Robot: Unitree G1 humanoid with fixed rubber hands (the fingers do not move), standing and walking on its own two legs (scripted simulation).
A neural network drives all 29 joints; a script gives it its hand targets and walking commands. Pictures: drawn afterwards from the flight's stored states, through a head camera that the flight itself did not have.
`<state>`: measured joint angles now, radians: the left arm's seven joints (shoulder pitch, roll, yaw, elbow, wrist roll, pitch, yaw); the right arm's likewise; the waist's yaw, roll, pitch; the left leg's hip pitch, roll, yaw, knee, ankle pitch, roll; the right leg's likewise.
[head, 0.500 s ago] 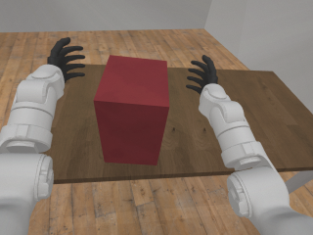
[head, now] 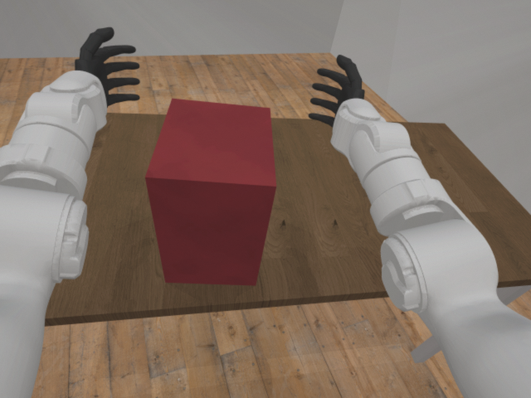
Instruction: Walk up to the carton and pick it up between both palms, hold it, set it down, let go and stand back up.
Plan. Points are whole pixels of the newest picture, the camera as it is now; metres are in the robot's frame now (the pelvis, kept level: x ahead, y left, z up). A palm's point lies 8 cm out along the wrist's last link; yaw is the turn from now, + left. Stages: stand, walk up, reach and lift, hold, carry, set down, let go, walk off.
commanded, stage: reach and lift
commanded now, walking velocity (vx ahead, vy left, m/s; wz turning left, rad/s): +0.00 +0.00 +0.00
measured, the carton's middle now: (216, 197) +0.47 +0.04 +0.05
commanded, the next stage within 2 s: none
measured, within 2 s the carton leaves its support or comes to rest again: neither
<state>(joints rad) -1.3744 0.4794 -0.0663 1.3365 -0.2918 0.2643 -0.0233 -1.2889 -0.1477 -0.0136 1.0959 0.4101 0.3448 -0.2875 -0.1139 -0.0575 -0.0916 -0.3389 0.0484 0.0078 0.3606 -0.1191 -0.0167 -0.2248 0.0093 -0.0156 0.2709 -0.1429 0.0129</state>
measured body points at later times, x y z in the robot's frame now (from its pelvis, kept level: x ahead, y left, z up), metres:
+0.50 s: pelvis +0.00 +0.00 -0.01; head +0.04 +0.05 +0.44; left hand +0.49 +0.19 +0.14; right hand +0.46 -0.13 +0.15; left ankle +0.03 +0.13 -0.75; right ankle -0.01 -0.13 -0.75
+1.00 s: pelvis +0.00 +0.01 -0.01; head +0.06 +0.06 +0.44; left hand +0.50 +0.17 +0.12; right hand +0.46 -0.11 +0.12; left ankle +0.03 +0.13 -0.75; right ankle -0.01 -0.13 -0.75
